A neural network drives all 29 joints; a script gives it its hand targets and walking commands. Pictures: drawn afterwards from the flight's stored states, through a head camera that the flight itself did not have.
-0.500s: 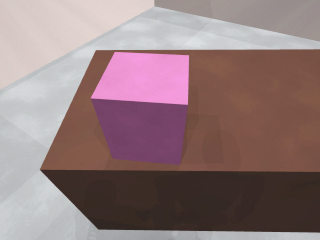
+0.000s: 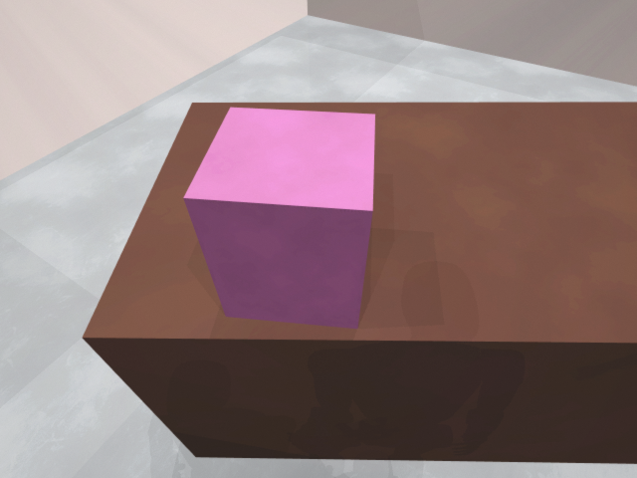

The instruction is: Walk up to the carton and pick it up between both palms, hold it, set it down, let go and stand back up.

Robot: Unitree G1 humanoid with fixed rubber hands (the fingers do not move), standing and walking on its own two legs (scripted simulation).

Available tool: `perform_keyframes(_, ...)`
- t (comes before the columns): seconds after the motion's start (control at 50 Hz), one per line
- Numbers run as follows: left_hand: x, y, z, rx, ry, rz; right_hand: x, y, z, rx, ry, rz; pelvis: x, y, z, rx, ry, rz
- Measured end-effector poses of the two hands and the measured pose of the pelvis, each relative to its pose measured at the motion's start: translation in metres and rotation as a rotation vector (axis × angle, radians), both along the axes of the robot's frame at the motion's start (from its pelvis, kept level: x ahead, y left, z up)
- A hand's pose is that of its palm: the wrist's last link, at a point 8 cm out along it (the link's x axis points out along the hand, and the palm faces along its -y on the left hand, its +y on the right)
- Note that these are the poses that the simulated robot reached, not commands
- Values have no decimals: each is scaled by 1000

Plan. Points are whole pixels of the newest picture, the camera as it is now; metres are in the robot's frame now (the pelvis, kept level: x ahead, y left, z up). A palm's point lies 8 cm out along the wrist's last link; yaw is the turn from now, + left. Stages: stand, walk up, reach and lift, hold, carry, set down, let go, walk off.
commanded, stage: stand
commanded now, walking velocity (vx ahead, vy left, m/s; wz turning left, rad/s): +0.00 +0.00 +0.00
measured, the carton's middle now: (296, 221) +0.47 +0.05 +0.06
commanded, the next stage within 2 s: walk up in 0.68 s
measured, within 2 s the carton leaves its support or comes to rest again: neither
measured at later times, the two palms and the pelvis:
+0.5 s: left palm out of the picture -0.03 +0.20 -0.15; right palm out of the picture -0.03 -0.20 -0.15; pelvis +0.00 +0.00 +0.00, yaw +0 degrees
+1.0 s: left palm out of the picture -0.02 +0.23 -0.15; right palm out of the picture -0.02 -0.22 -0.15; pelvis -0.02 +0.00 -0.01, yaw +2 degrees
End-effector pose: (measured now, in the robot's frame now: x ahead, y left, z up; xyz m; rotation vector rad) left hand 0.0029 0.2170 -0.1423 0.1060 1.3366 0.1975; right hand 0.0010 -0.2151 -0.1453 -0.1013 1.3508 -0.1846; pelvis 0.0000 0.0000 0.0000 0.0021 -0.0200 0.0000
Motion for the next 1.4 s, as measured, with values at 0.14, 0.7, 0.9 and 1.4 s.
perform_keyframes(0.14,-14,-5,-2,-15,41,8,-14,7,-2,15,41,-7,-2,1,1,0,-4,0)
perform_keyframes(0.7,-33,-15,-4,-39,107,14,-32,18,-3,36,102,-11,-2,2,2,-1,0,0)
perform_keyframes(0.9,-32,-14,-4,-36,112,8,-32,18,-4,35,107,-7,-1,2,1,-1,2,4)
perform_keyframes(1.4,-34,72,0,85,-127,1,-17,-12,24,-141,-112,188,-85,20,-6,-28,6,141)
